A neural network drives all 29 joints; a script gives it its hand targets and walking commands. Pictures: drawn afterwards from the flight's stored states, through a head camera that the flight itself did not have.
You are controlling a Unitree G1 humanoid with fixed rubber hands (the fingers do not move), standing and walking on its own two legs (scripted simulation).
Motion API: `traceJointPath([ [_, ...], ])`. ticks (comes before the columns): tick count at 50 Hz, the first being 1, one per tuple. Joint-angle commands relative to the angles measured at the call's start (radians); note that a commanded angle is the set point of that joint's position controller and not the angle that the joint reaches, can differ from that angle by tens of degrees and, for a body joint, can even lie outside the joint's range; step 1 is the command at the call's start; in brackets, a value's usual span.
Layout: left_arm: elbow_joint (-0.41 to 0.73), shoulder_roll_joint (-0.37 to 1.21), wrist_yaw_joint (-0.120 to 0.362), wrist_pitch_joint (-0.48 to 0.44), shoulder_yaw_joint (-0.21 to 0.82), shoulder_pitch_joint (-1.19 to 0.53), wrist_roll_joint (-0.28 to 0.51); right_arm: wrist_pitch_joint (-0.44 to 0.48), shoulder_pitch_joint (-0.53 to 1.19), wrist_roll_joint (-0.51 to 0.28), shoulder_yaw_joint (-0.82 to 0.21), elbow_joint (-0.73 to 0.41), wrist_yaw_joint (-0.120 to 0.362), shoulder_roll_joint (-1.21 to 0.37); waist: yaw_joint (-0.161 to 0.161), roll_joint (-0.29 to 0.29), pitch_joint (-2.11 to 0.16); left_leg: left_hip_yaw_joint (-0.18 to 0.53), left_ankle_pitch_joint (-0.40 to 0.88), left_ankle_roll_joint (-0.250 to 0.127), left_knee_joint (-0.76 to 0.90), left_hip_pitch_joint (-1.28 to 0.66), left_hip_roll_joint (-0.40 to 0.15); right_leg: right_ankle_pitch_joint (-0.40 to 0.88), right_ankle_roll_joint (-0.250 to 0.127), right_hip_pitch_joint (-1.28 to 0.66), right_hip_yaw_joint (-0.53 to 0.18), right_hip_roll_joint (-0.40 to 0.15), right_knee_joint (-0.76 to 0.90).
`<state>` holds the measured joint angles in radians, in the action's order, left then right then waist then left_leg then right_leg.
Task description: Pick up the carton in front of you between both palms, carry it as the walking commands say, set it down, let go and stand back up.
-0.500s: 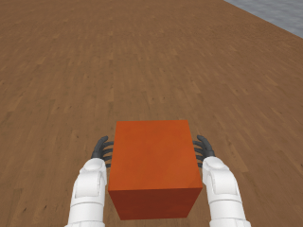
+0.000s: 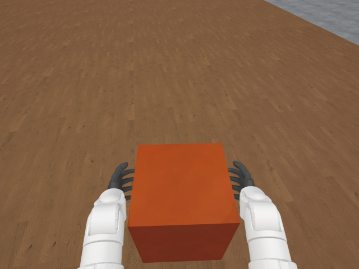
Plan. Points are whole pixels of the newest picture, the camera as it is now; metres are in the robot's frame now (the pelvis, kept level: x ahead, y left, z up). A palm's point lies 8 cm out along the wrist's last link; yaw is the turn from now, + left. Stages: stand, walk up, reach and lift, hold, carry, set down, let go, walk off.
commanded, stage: carry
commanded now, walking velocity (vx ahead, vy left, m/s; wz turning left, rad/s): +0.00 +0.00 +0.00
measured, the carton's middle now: (181, 204) +0.31 +0.00 -0.04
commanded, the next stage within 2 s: hold in 0.14 s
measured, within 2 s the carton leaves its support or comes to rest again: neither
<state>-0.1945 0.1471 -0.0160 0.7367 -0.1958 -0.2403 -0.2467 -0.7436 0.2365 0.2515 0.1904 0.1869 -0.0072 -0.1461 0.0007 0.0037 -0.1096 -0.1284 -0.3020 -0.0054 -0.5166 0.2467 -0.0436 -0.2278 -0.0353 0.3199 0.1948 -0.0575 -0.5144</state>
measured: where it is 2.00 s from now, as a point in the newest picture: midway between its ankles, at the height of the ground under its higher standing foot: outside the picture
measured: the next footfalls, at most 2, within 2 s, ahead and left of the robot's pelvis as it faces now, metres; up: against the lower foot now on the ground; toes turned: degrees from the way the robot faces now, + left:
none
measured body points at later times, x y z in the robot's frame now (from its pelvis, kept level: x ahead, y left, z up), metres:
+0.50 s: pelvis -0.03 +0.01 +0.01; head -0.06 +0.00 +0.45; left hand +0.28 +0.14 +0.04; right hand +0.26 -0.16 +0.04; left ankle -0.02 +0.12 -0.74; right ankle +0.03 -0.10 -0.74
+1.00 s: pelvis -0.03 +0.00 +0.00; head -0.09 -0.01 +0.45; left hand +0.27 +0.15 +0.05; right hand +0.27 -0.15 +0.05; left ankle -0.02 +0.12 -0.74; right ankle +0.03 -0.10 -0.74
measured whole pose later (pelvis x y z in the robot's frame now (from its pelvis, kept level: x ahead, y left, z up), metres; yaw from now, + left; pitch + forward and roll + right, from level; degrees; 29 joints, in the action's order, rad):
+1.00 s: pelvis -0.03 +0.00 +0.00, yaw +0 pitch -10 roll +0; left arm -0.34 0.17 0.01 0.69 -0.30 -0.33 -0.30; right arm -0.74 0.33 0.32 0.27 0.29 0.01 -0.17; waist 0.01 0.03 0.06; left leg 0.03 -0.25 -0.01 -0.44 0.02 0.01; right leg -0.16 -0.04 0.08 0.06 0.01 -0.42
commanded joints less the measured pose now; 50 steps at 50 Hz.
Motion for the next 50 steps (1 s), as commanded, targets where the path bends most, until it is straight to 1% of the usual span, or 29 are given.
traceJointPath([
  [1, 0.053, 0.885, 0.214, -0.031, 0.545, -0.452, 0.241, 0.040, 0.472, -0.242, -0.544, -0.062, 0.208, -0.861, 0.000, -0.004, -0.234, 0.104, 0.193, -0.019, 0.078, -0.024, -0.111, 0.205, 0.004, -0.142, -0.133, -0.120, 0.065],
  [7, 0.055, 0.884, 0.213, -0.031, 0.546, -0.450, 0.242, 0.039, 0.470, -0.242, -0.546, -0.064, 0.208, -0.861, 0.000, -0.004, -0.235, 0.104, 0.189, -0.019, 0.079, -0.023, -0.110, 0.203, 0.003, -0.140, -0.134, -0.120, 0.067],
  [8, 0.051, 0.897, 0.219, -0.027, 0.518, -0.363, 0.241, 0.031, 0.371, -0.249, -0.542, -0.084, 0.211, -0.898, -0.001, 0.034, -0.119, 0.227, 0.419, -0.029, 0.135, -0.075, 0.125, 0.454, -0.008, -0.390, -0.279, 0.126, 0.099],
  [9, 0.101, 0.893, 0.212, -0.043, 0.519, -0.385, 0.236, 0.043, 0.391, -0.242, -0.538, -0.112, 0.206, -0.871, 0.000, 0.024, -0.173, 0.246, 0.479, -0.030, 0.138, -0.075, 0.119, 0.565, -0.006, -0.470, -0.306, 0.109, 0.089],
  [10, 0.112, 0.869, 0.212, -0.046, 0.503, -0.376, 0.221, 0.045, 0.382, -0.222, -0.519, -0.116, 0.202, -0.845, 0.006, -0.002, -0.175, 0.251, 0.409, -0.032, 0.151, -0.063, 0.111, 0.513, -0.001, -0.508, -0.310, 0.105, 0.102],
  [11, 0.087, 0.870, 0.210, -0.049, 0.497, -0.376, 0.215, 0.047, 0.385, -0.213, -0.520, -0.111, 0.197, -0.839, 0.004, 0.008, -0.149, 0.251, 0.429, -0.029, 0.157, -0.067, 0.112, 0.547, 0.008, -0.502, -0.308, 0.107, 0.098],
  [12, 0.084, 0.871, 0.208, -0.054, 0.499, -0.384, 0.218, 0.051, 0.382, -0.211, -0.521, -0.105, 0.191, -0.838, 0.009, 0.018, -0.156, 0.253, 0.424, -0.022, 0.167, -0.056, 0.111, 0.529, 0.013, -0.550, -0.304, 0.115, 0.101],
  [13, 0.088, 0.856, 0.208, -0.056, 0.507, -0.397, 0.220, 0.059, 0.378, -0.214, -0.512, -0.090, 0.180, -0.841, 0.023, -0.006, -0.162, 0.260, 0.371, -0.019, 0.164, -0.076, 0.105, 0.413, 0.010, -0.548, -0.299, 0.118, 0.128],
  [14, 0.080, 0.859, 0.210, -0.061, 0.494, -0.399, 0.213, 0.058, 0.395, -0.204, -0.515, -0.104, 0.181, -0.835, 0.010, 0.000, -0.124, 0.253, 0.299, -0.023, 0.174, -0.032, 0.114, 0.370, 0.009, -0.547, -0.294, 0.112, 0.129],
  [15, 0.064, 0.864, 0.212, -0.065, 0.490, -0.412, 0.212, 0.057, 0.406, -0.202, -0.511, -0.099, 0.182, -0.834, 0.014, 0.007, -0.110, 0.257, 0.285, -0.028, 0.184, -0.004, 0.111, 0.379, 0.008, -0.560, -0.294, 0.109, 0.123],
  [17, 0.048, 0.864, 0.208, -0.069, 0.484, -0.409, 0.210, 0.059, 0.426, -0.216, -0.528, -0.105, 0.186, -0.847, 0.004, 0.002, -0.116, 0.258, 0.255, -0.036, 0.195, -0.014, 0.108, 0.352, 0.017, -0.560, -0.294, 0.107, 0.119],
  [19, 0.031, 0.863, 0.205, -0.072, 0.468, -0.411, 0.199, 0.055, 0.445, -0.223, -0.535, -0.103, 0.189, -0.848, -0.009, -0.003, -0.097, 0.258, 0.210, -0.042, 0.202, -0.008, 0.103, 0.298, 0.019, -0.550, -0.291, 0.106, 0.123],
  [21, 0.011, 0.864, 0.205, -0.073, 0.451, -0.423, 0.189, 0.053, 0.458, -0.217, -0.527, -0.089, 0.194, -0.846, -0.012, -0.002, -0.071, 0.258, 0.154, -0.047, 0.209, 0.004, 0.095, 0.236, 0.018, -0.533, -0.289, 0.105, 0.123],
  [25, -0.020, 0.880, 0.213, -0.073, 0.443, -0.465, 0.183, 0.049, 0.480, -0.207, -0.506, -0.053, 0.205, -0.855, -0.003, 0.015, -0.032, 0.257, 0.054, -0.054, 0.223, 0.032, 0.081, 0.132, 0.014, -0.509, -0.284, 0.107, 0.119],
  [31, -0.066, 0.911, 0.233, -0.078, 0.432, -0.528, 0.182, 0.045, 0.533, -0.200, -0.485, -0.012, 0.232, -0.887, 0.006, 0.037, -0.013, 0.256, -0.059, -0.070, 0.242, 0.079, 0.063, 0.041, 0.020, -0.515, -0.277, 0.116, 0.102],
  [35, -0.099, 0.928, 0.244, -0.083, 0.418, -0.560, 0.181, 0.044, 0.570, -0.201, -0.476, 0.022, 0.251, -0.906, 0.001, 0.026, -0.007, 0.254, -0.091, -0.075, 0.241, 0.082, 0.061, -0.007, 0.024, -0.503, -0.279, 0.114, 0.104],
  [38, -0.121, 0.940, 0.252, -0.085, 0.411, -0.585, 0.183, 0.042, 0.587, -0.198, -0.468, 0.052, 0.259, -0.920, 0.002, 0.008, -0.003, 0.253, -0.096, -0.076, 0.235, 0.083, 0.062, -0.032, 0.025, -0.495, -0.282, 0.111, 0.113],
  [39, -0.131, 0.942, 0.253, -0.084, 0.406, -0.587, 0.183, 0.041, 0.592, -0.197, -0.463, 0.060, 0.261, -0.918, 0.000, 0.013, -0.005, 0.252, -0.097, -0.076, 0.235, 0.075, 0.063, -0.042, 0.025, -0.494, -0.286, 0.108, 0.116],
  [40, -0.134, 0.944, 0.256, -0.084, 0.406, -0.598, 0.183, 0.040, 0.594, -0.195, -0.459, 0.067, 0.261, -0.924, 0.004, 0.002, 0.000, 0.252, -0.097, -0.075, 0.233, 0.079, 0.064, -0.047, 0.026, -0.491, -0.285, 0.108, 0.120],
  [46, -0.144, 0.948, 0.261, -0.078, 0.391, -0.609, 0.181, 0.039, 0.591, -0.183, -0.431, 0.097, 0.256, -0.927, 0.006, -0.010, -0.003, 0.249, -0.035, -0.063, 0.219, 0.042, 0.078, -0.021, 0.023, -0.482, -0.294, 0.093, 0.148],
  [50, -0.132, 0.947, 0.257, -0.073, 0.388, -0.594, 0.179, 0.042, 0.580, -0.183, -0.429, 0.092, 0.251, -0.925, 0.004, -0.008, -0.021, 0.246, 0.019, -0.055, 0.215, 0.011, 0.086, 0.042, 0.023, -0.487, -0.296, 0.086, 0.157],
])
